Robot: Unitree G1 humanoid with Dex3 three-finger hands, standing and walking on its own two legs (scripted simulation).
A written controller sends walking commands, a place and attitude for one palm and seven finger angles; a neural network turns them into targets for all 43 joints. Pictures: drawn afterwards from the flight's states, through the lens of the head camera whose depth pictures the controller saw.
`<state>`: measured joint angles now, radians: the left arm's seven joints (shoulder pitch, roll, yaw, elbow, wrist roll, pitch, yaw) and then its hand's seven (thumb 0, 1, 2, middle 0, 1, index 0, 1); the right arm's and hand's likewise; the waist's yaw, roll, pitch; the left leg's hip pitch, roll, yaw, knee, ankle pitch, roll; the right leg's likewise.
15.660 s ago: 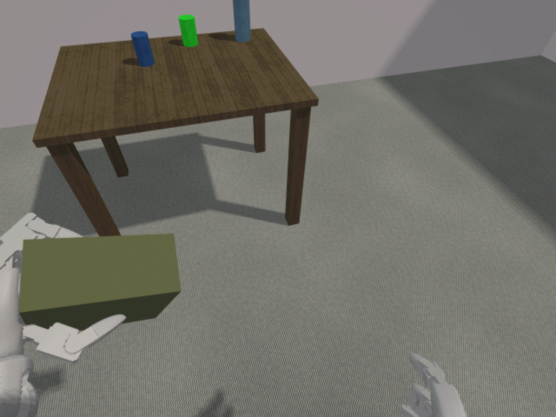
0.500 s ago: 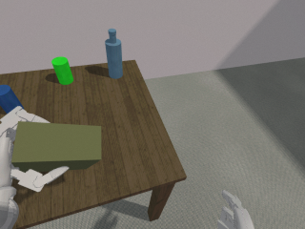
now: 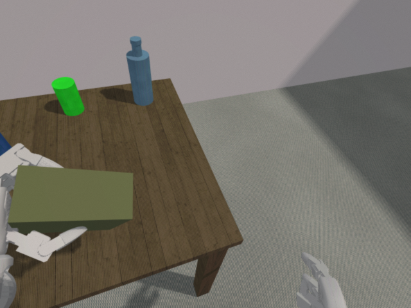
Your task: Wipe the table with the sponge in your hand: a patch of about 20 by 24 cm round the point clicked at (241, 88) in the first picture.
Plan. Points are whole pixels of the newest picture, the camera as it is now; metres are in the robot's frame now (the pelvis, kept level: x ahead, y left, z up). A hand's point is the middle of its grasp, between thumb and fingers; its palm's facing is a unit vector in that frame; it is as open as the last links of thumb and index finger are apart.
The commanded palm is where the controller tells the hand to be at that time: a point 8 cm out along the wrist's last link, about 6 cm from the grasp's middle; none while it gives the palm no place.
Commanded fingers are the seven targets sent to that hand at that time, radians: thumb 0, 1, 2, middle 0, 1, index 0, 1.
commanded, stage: come to a stop and stand still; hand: left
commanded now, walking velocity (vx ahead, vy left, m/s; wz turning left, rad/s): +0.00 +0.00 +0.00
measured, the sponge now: (90, 204) +0.24 +0.20 +0.13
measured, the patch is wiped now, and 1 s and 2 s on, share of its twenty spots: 0.00 0.00 0.00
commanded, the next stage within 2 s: look again from close up in 0.22 s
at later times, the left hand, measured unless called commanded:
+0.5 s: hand (39, 199) +0.22 +0.25 +0.16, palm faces +0.36 -0.86 -0.37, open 10.6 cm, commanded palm +0.16 +0.29 +0.17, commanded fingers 0.00 0.10 1.30 -1.20 -1.60 -1.20 -1.60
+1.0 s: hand (53, 202) +0.22 +0.23 +0.16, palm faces +0.36 -0.86 -0.36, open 10.6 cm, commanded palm +0.16 +0.27 +0.17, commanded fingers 0.00 0.10 1.30 -1.20 -1.60 -1.20 -1.60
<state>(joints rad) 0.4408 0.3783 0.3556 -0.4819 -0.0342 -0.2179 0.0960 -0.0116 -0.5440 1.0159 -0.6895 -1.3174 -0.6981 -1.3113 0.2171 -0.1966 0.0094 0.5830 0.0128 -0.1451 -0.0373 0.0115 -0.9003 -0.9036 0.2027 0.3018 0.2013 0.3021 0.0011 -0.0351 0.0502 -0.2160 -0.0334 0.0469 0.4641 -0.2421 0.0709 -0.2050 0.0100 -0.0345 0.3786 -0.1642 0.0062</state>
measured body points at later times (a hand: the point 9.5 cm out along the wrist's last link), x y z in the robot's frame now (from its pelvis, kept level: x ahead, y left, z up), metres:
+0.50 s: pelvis +0.00 +0.01 +0.00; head +0.03 +0.03 +0.45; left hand +0.20 +0.30 +0.18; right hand +0.18 -0.21 -0.07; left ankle +0.01 +0.06 -0.74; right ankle +0.02 -0.13 -0.74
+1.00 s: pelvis -0.01 -0.01 +0.00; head +0.02 +0.01 +0.45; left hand +0.19 +0.28 +0.18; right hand +0.17 -0.24 -0.07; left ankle +0.01 +0.06 -0.74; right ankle +0.02 -0.13 -0.74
